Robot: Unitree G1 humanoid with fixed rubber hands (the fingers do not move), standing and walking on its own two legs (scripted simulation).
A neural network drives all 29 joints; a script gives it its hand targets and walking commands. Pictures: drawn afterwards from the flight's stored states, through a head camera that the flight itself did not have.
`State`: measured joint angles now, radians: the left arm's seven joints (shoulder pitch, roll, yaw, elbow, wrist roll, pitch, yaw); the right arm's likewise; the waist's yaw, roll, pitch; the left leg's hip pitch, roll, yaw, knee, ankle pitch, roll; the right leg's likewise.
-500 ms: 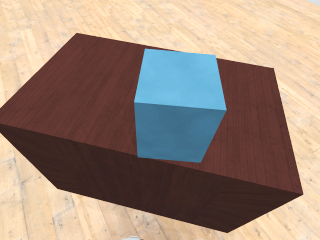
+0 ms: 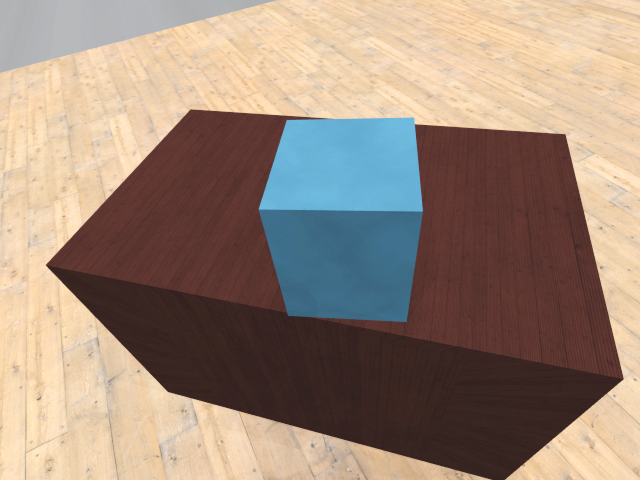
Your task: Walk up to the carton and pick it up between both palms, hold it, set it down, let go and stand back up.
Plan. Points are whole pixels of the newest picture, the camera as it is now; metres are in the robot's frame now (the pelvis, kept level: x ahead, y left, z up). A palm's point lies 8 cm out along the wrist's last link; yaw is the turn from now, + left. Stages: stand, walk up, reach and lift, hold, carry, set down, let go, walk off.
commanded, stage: walk up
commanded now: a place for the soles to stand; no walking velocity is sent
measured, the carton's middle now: (347, 222) +0.51 -0.01 +0.02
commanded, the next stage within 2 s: none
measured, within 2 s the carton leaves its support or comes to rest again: neither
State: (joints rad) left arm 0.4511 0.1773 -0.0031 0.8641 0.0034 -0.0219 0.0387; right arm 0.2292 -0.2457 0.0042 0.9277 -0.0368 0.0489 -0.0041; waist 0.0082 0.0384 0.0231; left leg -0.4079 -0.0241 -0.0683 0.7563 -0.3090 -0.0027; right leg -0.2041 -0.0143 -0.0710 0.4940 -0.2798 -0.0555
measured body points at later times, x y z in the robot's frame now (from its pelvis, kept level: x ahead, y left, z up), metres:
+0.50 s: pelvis +0.02 +0.02 -0.01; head +0.02 +0.02 +0.44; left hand +0.02 +0.26 -0.16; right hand +0.08 -0.23 -0.15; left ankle -0.02 +0.14 -0.74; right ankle +0.00 -0.07 -0.74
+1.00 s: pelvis +0.04 +0.01 -0.01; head +0.04 +0.01 +0.44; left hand +0.08 +0.26 -0.15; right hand +0.09 -0.24 -0.15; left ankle +0.01 +0.14 -0.74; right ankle +0.08 -0.11 -0.74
